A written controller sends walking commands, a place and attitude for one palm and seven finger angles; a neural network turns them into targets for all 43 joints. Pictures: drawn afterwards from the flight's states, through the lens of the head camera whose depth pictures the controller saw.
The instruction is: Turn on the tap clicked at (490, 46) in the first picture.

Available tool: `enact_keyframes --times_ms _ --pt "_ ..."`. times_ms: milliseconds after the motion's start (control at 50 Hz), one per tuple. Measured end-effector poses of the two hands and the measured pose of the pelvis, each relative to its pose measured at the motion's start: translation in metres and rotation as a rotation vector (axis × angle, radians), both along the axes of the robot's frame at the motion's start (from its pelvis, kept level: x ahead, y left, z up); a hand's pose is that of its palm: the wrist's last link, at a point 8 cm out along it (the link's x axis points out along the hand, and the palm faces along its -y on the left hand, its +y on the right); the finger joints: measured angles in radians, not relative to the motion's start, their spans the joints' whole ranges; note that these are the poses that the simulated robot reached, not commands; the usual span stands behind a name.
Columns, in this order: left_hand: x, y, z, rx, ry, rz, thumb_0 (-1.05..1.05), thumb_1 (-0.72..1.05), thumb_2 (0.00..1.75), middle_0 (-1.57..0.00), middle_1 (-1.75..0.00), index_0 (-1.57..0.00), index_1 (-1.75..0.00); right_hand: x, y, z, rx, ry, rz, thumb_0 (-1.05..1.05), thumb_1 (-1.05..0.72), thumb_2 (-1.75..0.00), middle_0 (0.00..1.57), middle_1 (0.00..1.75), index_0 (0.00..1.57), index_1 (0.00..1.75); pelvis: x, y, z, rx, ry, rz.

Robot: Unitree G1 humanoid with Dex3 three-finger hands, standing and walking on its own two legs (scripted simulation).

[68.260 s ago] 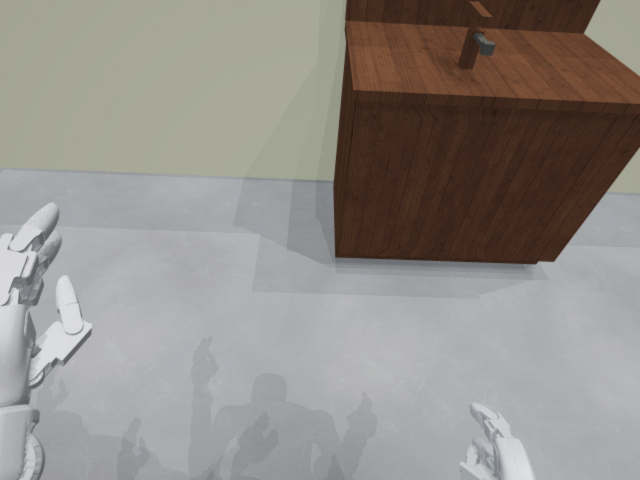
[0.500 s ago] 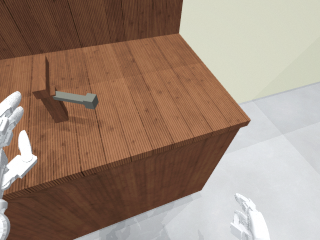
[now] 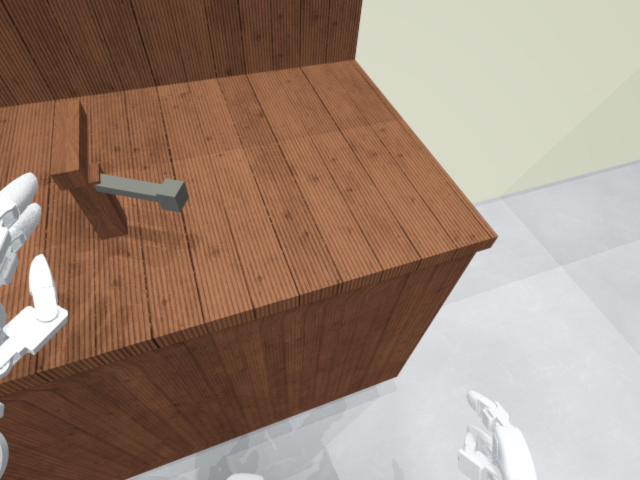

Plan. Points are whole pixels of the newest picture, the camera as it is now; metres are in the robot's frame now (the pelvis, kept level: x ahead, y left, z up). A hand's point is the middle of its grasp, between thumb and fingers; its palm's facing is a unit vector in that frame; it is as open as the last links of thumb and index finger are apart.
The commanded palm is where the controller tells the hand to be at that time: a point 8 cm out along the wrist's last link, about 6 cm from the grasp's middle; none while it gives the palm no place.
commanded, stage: shuffle to correct the standing spot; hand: left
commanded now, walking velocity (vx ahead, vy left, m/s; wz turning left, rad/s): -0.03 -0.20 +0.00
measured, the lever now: (173, 195) +0.41 +0.22 +0.11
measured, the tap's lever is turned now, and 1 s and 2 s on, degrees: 59 59 59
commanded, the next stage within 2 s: none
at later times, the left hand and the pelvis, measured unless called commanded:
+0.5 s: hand (65, 309) +0.22 +0.24 +0.17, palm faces +0.34 -0.85 -0.40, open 7.4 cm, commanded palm +0.16 +0.28 +0.18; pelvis +0.00 +0.00 +0.00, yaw +1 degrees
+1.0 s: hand (73, 307) +0.22 +0.24 +0.17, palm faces +0.35 -0.85 -0.40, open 7.4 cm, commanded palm +0.16 +0.27 +0.18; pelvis +0.00 -0.01 +0.00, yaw +1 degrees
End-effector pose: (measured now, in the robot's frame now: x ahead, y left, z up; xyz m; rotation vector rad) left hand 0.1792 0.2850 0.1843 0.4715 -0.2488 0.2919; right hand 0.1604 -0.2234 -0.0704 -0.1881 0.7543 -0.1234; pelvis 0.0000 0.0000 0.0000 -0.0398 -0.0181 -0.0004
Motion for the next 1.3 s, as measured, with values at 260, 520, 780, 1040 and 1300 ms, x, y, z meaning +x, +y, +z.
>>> enact_keyframes --times_ms 260,520,780,1040,1300 --pt "-0.003 0.001 -0.002 -0.023 -0.012 0.018 0.01 0.89 0.89 -0.21 -0.3 -0.21 -0.31 0.001 0.004 0.0 0.006 -0.004 0.017 0.01 -0.9 -0.9 0.2 0.3 0.2 0.3 -0.002 0.001 0.0 -0.001 -0.001 0.005" --pt "0.003 -0.004 0.002 0.0 -0.005 0.005 0.01 0.89 0.89 -0.21 -0.3 -0.21 -0.31 0.001 0.0 -0.003 0.01 0.013 0.014 0.01 -0.9 -0.9 0.2 0.3 0.2 0.3 0.002 -0.002 0.0 -0.003 0.004 0.011" --pt "0.0 -0.011 0.0 -0.004 0.005 0.014 0.01 0.89 0.89 -0.21 -0.3 -0.21 -0.31 0.005 -0.012 -0.004 0.008 0.001 0.001 0.01 -0.9 -0.9 0.2 0.3 0.2 0.3 0.003 -0.008 -0.002 0.004 0.001 0.01" --pt "0.006 -0.009 0.002 0.001 -0.004 0.016 0.01 0.89 0.89 -0.21 -0.3 -0.21 -0.31 0.004 -0.007 -0.004 0.012 0.02 0.013 0.01 -0.9 -0.9 0.2 0.3 0.2 0.3 0.005 -0.008 0.0 -0.002 0.007 0.017" --pt "0.002 -0.006 -0.003 -0.015 0.014 0.025 0.01 0.89 0.89 -0.21 -0.3 -0.21 -0.31 0.008 -0.004 -0.003 0.01 0.011 0.016 0.01 -0.9 -0.9 0.2 0.3 0.2 0.3 0.005 -0.006 -0.001 0.002 0.002 0.016"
